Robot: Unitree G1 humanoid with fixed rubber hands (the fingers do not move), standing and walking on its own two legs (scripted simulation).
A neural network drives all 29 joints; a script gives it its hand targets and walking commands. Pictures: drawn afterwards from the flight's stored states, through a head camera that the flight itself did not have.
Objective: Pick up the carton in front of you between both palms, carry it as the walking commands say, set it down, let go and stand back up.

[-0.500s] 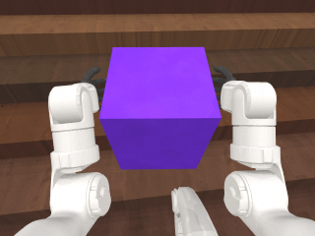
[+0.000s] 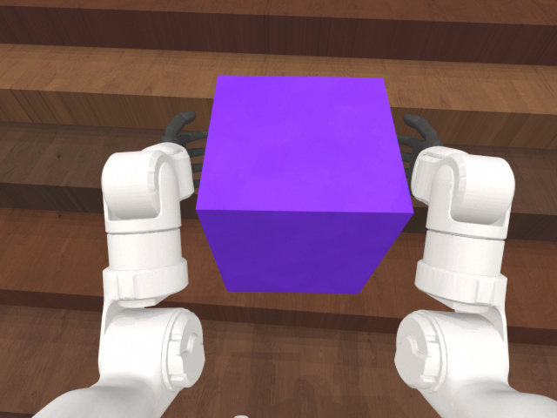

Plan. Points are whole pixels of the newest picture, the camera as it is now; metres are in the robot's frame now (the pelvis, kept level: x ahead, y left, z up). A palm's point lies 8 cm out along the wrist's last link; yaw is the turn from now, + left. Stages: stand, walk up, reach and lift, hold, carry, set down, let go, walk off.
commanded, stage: carry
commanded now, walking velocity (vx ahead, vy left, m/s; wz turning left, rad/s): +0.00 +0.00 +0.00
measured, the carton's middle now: (296, 196) +0.41 +0.02 +0.10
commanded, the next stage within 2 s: none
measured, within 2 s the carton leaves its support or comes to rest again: neither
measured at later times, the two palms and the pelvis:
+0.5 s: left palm (213, 147) +0.47 +0.14 +0.13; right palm (416, 150) +0.48 -0.16 +0.13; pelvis +0.11 -0.02 +0.01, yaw -2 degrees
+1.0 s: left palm (248, 4) +0.59 +0.09 +0.28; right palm (481, 19) +0.56 -0.20 +0.28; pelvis +0.22 -0.02 +0.13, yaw -3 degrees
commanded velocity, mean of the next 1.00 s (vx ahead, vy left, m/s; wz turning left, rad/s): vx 0.00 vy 0.00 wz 0.00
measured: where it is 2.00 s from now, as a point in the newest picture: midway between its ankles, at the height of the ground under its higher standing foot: (298, 391)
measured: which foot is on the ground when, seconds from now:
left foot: down 0.00-0.34, up 0.36-0.60, down 0.62-1.00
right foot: down 0.00-0.64, up 0.66-1.00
